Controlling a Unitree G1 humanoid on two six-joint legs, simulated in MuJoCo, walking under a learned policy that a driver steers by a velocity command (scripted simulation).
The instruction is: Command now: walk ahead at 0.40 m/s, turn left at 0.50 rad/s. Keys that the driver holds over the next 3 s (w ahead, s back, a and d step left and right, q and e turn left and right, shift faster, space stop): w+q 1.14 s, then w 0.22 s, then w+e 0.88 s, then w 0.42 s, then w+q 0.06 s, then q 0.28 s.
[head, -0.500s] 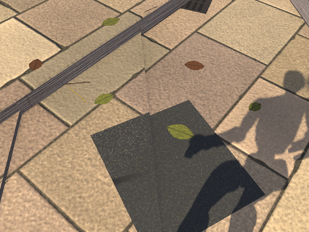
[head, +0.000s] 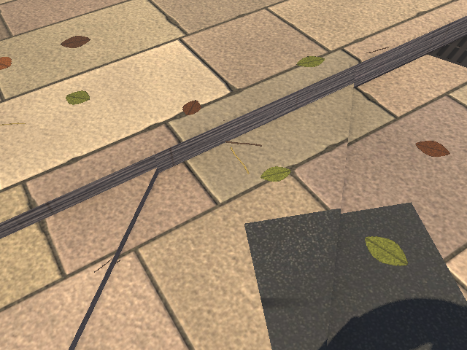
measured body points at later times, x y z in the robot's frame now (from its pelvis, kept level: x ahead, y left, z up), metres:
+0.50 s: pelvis +0.23 +0.10 +0.03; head +0.26 +0.13 +0.48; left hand +0.39 +0.40 -0.05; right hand +0.35 -0.16 -0.07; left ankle +0.16 +0.16 -0.71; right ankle +0.46 -0.03 -0.65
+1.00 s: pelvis +0.51 +0.16 +0.03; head +0.54 +0.17 +0.48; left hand +0.36 +0.41 -0.09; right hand +0.81 +0.06 -0.06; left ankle +0.53 +0.34 -0.65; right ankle +0.51 +0.04 -0.71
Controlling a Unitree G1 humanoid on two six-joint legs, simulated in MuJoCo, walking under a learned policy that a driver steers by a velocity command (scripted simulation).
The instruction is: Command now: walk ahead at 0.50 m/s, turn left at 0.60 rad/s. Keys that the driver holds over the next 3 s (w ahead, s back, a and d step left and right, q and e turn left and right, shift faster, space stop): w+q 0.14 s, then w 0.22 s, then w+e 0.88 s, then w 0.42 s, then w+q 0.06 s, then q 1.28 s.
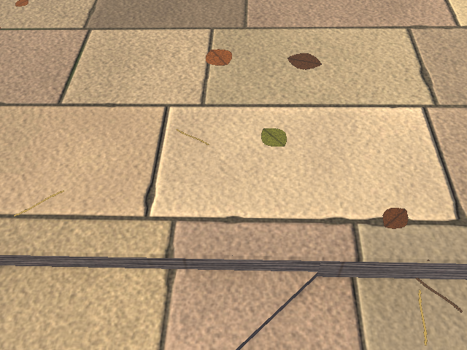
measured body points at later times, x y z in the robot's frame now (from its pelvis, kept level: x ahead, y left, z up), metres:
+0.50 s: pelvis +0.27 +0.06 +0.00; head +0.29 +0.07 +0.45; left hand +0.35 +0.33 -0.13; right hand +0.34 -0.20 -0.12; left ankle +0.19 +0.11 -0.74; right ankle +0.42 -0.06 -0.68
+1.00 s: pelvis +0.55 +0.03 +0.02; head +0.58 +0.01 +0.47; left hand +0.56 +0.30 -0.11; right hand +0.76 -0.20 -0.05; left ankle +0.67 +0.15 -0.56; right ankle +0.50 -0.02 -0.73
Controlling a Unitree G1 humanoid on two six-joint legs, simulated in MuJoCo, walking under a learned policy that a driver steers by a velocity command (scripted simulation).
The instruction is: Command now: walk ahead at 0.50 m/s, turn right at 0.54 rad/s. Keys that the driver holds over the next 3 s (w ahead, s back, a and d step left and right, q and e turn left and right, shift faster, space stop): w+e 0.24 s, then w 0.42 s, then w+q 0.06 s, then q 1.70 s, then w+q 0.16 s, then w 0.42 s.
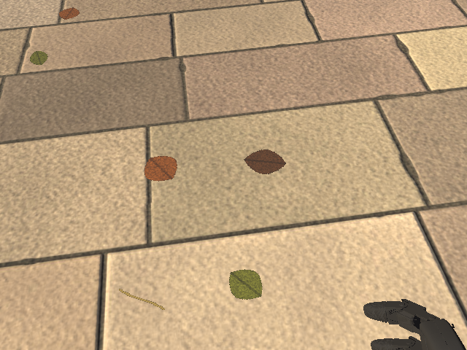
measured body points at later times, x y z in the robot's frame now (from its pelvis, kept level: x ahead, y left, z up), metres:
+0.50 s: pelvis +0.32 +0.01 +0.09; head +0.35 +0.02 +0.53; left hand +0.60 +0.16 +0.01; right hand +0.25 -0.22 -0.04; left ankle +0.22 +0.10 -0.65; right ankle +0.48 -0.17 -0.59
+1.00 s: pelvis +0.61 -0.07 +0.09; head +0.65 -0.07 +0.54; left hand +0.72 +0.20 -0.03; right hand +0.76 -0.34 -0.02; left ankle +0.79 +0.07 -0.60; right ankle +0.55 -0.13 -0.65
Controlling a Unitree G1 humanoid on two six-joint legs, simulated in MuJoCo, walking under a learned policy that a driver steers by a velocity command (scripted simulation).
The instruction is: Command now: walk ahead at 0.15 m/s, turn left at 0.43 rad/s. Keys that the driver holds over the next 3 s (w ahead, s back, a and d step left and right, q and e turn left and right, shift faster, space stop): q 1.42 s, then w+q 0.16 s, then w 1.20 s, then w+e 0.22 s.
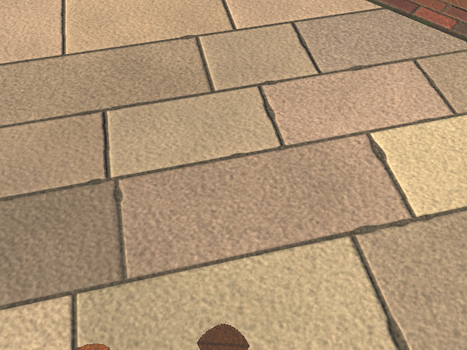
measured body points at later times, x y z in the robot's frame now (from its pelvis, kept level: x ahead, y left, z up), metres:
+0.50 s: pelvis +0.12 +0.00 -0.01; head +0.16 +0.02 +0.43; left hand +0.20 +0.30 -0.12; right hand +0.36 -0.22 -0.10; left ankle +0.18 +0.12 -0.74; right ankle +0.19 -0.14 -0.72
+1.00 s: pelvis +0.11 +0.00 -0.02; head +0.13 +0.03 +0.43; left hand +0.06 +0.31 -0.12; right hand +0.42 -0.11 -0.09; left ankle +0.05 +0.09 -0.75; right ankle +0.19 -0.13 -0.74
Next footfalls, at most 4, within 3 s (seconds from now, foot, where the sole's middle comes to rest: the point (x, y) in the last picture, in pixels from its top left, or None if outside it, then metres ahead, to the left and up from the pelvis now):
0.12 left None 0.22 0.12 -0.78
0.54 right None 0.23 -0.11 -0.78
0.98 left None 0.08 0.11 -0.78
1.44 right None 0.24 -0.05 -0.78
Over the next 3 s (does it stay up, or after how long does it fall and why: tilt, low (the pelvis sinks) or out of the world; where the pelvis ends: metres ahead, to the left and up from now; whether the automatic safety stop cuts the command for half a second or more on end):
stays up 0.36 0.62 -0.01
